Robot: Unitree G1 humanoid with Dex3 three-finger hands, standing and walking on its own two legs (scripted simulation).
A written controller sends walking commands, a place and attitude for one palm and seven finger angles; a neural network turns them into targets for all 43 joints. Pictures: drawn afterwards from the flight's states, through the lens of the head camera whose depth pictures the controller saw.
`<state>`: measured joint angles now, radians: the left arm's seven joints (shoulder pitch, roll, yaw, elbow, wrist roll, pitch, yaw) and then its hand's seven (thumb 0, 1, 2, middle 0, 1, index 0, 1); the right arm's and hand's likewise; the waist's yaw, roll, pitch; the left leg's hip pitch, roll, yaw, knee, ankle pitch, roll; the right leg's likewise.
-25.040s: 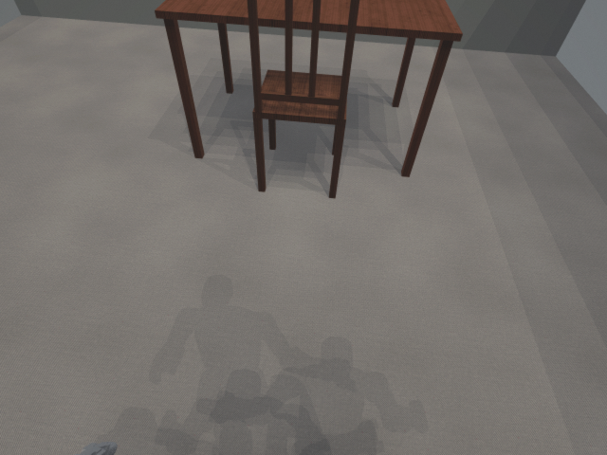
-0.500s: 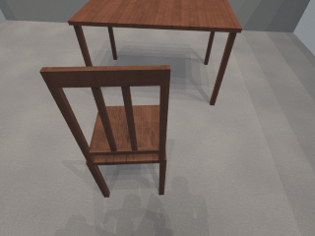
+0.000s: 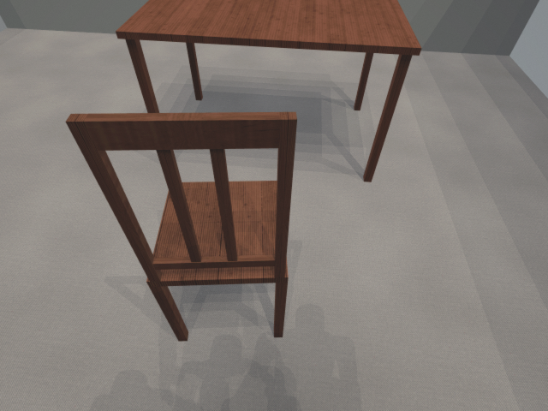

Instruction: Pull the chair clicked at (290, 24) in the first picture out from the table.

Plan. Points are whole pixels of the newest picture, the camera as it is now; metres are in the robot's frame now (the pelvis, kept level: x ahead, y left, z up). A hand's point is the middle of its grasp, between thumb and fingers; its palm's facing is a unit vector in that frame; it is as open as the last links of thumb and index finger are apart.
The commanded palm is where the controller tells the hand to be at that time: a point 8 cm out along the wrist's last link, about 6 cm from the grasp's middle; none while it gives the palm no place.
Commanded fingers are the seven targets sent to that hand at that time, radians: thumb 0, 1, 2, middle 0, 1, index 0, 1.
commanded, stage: look to check the result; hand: left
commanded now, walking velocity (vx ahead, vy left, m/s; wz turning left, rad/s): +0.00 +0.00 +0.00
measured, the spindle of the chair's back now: (183, 213) +0.50 +0.23 -0.07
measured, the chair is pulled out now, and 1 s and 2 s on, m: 0.69 0.69 0.69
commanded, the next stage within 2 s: stand and wait in 0.44 s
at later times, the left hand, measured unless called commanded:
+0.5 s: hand out of the picture -0.01 +0.16 -0.17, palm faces +0.04 -0.99 -0.15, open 7.4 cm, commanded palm none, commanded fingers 0.00 0.90 0.90 -0.20 -0.30 -0.20 -0.30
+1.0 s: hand out of the picture -0.01 +0.15 -0.17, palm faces +0.05 -0.99 -0.16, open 7.4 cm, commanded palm none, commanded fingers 0.00 0.90 0.90 -0.20 -0.30 -0.20 -0.30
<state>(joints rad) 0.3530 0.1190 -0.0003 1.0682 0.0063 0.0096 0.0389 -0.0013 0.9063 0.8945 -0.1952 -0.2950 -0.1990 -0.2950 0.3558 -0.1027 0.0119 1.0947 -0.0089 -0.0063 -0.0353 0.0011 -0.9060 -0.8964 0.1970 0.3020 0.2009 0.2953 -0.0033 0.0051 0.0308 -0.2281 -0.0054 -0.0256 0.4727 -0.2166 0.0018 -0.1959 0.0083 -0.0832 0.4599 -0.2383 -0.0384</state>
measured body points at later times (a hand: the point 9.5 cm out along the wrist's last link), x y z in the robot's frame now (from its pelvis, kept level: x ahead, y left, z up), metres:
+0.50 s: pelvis +0.01 +0.00 +0.00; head +0.02 +0.00 +0.45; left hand -0.01 +0.21 -0.16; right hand -0.02 -0.19 -0.16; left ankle +0.02 +0.12 -0.74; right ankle +0.01 -0.09 -0.74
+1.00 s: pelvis +0.01 +0.00 +0.00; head +0.02 +0.00 +0.45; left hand -0.01 +0.20 -0.16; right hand -0.02 -0.20 -0.16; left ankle +0.02 +0.12 -0.74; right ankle +0.01 -0.09 -0.74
